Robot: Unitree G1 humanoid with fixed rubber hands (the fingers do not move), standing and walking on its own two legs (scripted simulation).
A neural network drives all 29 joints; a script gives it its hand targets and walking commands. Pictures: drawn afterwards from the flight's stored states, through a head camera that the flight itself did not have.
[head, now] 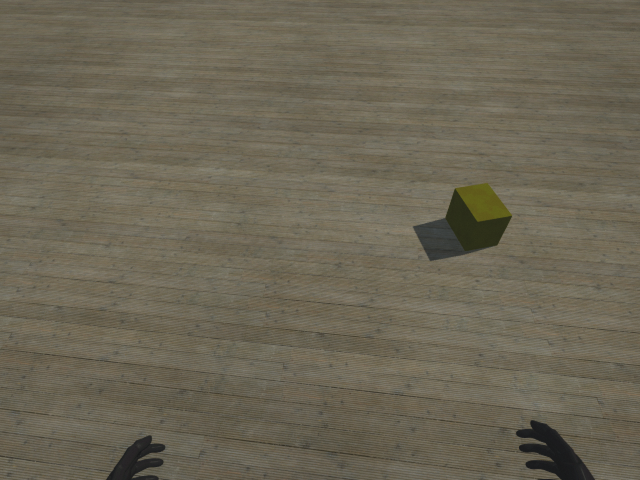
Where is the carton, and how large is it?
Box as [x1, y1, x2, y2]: [445, 183, 511, 250]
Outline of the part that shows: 487,183 455,188 445,217 465,250 497,244 511,217 510,213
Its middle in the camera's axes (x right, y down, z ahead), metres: +0.65 -0.12 +1.60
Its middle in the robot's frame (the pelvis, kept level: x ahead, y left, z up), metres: +1.17 -0.66 -0.68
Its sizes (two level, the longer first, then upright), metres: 0.199 0.146 0.176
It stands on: the floor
